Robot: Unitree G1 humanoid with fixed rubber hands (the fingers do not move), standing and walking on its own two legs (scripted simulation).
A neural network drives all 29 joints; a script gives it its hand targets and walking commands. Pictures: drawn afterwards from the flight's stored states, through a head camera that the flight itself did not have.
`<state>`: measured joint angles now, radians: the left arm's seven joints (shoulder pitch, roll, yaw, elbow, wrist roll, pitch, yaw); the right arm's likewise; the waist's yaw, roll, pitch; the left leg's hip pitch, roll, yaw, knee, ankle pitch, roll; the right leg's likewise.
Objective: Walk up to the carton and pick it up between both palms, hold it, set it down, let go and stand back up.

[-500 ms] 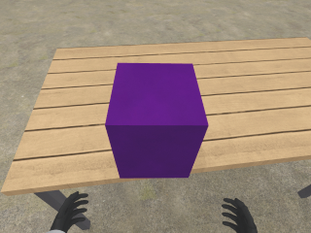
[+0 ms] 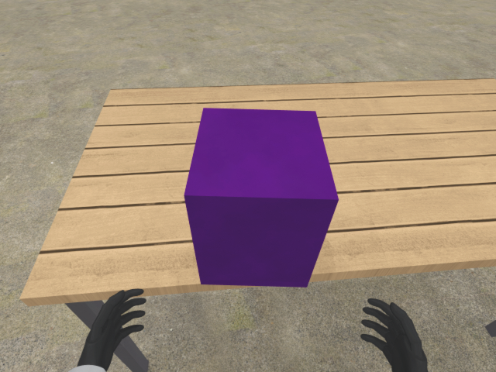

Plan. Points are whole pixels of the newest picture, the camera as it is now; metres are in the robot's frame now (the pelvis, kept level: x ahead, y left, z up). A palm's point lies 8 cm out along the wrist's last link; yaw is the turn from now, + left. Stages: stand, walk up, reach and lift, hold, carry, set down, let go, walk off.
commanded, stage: reach and lift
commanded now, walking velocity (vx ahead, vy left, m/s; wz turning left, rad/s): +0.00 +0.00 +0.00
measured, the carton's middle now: (256, 200) +0.39 +0.03 +0.06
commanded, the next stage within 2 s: none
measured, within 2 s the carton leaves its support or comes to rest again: neither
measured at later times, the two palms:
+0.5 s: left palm (103, 298) +0.19 +0.23 +0.07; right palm (404, 308) +0.21 -0.18 +0.06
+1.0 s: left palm (112, 230) +0.27 +0.24 +0.12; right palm (406, 244) +0.28 -0.18 +0.11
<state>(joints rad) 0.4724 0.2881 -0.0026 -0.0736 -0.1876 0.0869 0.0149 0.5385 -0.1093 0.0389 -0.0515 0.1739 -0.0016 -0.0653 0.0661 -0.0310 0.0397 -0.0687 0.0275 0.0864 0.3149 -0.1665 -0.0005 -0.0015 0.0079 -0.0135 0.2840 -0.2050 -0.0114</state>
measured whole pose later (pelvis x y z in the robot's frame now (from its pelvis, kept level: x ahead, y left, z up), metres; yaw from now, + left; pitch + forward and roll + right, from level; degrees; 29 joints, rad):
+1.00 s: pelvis +0.00 -0.01 +0.00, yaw -1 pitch -4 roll +0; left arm -0.07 0.28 0.21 -0.29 -0.24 0.67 0.00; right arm -0.05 -0.27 0.03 -0.19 0.38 0.40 -0.21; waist 0.04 -0.02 0.08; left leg -0.10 0.04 0.09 0.32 -0.16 -0.01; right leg -0.04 0.02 -0.01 0.31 -0.21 -0.02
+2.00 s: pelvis -0.02 -0.01 +0.00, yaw +1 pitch +3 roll -1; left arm -0.92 0.48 0.12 0.47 -0.27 0.75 0.04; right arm -0.89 -0.36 0.05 0.58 0.51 0.49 -0.16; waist 0.00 -0.03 -0.05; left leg -0.29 0.05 0.06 0.39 -0.15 0.00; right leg -0.20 0.03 -0.04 0.34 -0.18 -0.02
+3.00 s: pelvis -0.01 -0.01 -0.01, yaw +1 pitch +5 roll -1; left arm -0.66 0.25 0.15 0.54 -0.14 0.36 0.03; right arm -0.65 -0.16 0.06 0.61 0.32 0.17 -0.25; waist 0.02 -0.02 -0.01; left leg -0.33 0.05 0.05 0.42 -0.18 -0.01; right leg -0.24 0.03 -0.04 0.37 -0.21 -0.02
